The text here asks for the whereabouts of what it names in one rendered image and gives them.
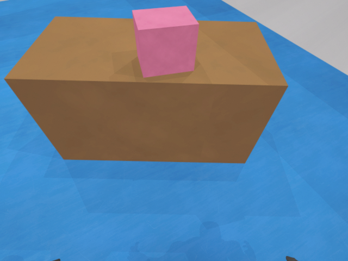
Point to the carton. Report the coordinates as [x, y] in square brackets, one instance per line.
[166, 40]

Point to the pedestal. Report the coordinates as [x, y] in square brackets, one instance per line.
[82, 83]

